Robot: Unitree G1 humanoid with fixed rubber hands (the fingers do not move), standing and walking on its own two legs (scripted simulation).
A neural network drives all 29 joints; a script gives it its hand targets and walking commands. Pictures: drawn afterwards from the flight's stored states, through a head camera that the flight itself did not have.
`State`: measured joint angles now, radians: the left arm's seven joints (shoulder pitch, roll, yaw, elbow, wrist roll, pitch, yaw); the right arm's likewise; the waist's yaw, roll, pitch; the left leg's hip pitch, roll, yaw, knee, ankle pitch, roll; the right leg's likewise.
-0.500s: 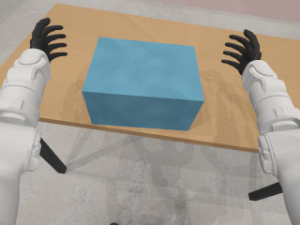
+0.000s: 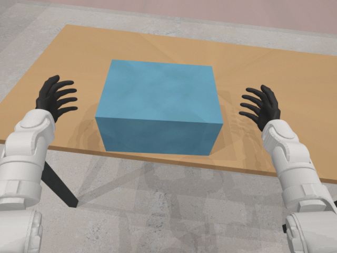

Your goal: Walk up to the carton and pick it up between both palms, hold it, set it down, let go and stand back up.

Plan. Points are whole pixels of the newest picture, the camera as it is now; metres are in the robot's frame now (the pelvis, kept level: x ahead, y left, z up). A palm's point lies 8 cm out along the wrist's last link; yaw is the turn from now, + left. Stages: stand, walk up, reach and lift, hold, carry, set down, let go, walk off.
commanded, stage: set down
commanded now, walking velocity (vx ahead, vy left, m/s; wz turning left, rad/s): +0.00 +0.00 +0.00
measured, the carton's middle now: (160, 107) +0.48 +0.01 +0.04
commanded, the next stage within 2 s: none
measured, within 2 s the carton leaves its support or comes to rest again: neither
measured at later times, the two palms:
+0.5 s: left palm (41, 143) +0.32 +0.26 +0.09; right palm (275, 150) +0.30 -0.24 +0.10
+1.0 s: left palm (35, 182) +0.25 +0.26 +0.07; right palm (280, 186) +0.23 -0.23 +0.07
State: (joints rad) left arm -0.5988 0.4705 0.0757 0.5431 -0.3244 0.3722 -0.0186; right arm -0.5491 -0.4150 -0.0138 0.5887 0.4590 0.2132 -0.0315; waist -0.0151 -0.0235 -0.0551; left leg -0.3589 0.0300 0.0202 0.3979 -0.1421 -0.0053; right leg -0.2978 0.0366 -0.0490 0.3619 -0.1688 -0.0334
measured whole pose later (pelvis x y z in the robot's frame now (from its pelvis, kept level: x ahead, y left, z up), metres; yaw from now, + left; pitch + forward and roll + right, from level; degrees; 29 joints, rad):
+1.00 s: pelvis +0.03 +0.01 +0.01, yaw -2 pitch -2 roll +0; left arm 0.23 0.34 0.12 -0.12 -0.28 0.28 -0.01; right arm 0.33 -0.32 -0.11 -0.18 0.35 0.23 0.01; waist 0.04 -0.02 0.00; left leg -0.11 0.02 0.06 0.31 -0.16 0.00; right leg -0.07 0.03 -0.01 0.29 -0.19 -0.03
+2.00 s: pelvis +0.04 +0.00 +0.00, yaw -1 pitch -4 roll +0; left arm 0.28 0.23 0.02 0.43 -0.04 0.08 -0.02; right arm 0.28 -0.17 0.00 0.55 0.03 -0.13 0.00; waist 0.03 -0.01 0.07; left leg -0.06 0.02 0.05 0.35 -0.21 -0.01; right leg -0.02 0.03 -0.01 0.33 -0.23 -0.03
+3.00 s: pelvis +0.03 +0.00 -0.01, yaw +2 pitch -1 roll -1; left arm 0.32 0.19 0.04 0.89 0.04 -0.02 0.01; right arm 0.33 -0.19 -0.03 0.91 -0.04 -0.01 0.01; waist 0.01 0.02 0.00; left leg -0.24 0.02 -0.01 0.53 -0.28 -0.01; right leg -0.16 0.02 -0.07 0.49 -0.31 -0.04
